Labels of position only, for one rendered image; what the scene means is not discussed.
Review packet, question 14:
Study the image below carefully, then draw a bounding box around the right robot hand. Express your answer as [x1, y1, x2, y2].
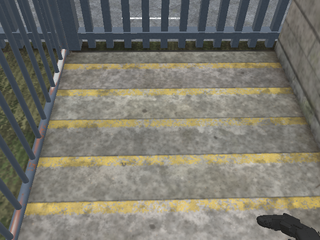
[256, 213, 320, 240]

